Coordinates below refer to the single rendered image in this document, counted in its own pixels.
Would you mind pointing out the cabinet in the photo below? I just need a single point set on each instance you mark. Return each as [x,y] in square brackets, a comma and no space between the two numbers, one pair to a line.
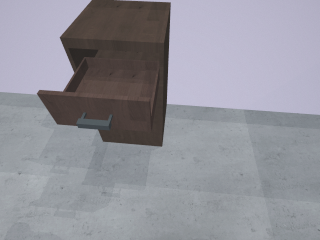
[129,30]

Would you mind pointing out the drawer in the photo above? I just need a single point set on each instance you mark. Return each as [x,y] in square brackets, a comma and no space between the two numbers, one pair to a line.
[100,87]

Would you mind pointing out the handle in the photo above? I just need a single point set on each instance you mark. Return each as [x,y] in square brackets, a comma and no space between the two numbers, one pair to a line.
[94,123]

